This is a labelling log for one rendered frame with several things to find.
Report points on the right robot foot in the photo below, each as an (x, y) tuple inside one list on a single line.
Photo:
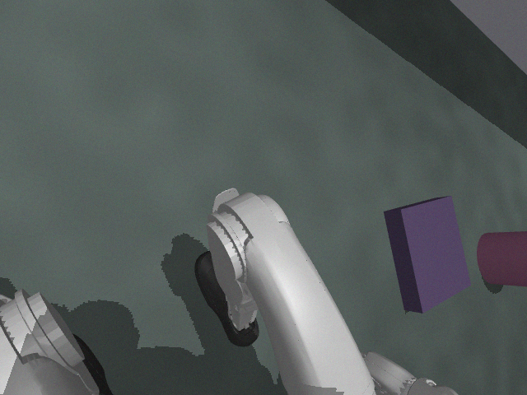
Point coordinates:
[(216, 300)]

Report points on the right robot arm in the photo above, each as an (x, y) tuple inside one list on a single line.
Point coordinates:
[(425, 386)]

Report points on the left robot foot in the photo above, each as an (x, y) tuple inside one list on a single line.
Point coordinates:
[(94, 367)]

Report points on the right robot hand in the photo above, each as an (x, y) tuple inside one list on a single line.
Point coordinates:
[(389, 377)]

